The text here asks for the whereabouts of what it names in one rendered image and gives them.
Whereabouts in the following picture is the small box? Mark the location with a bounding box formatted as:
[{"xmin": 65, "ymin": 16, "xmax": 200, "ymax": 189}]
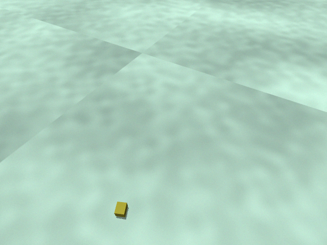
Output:
[{"xmin": 114, "ymin": 202, "xmax": 128, "ymax": 217}]

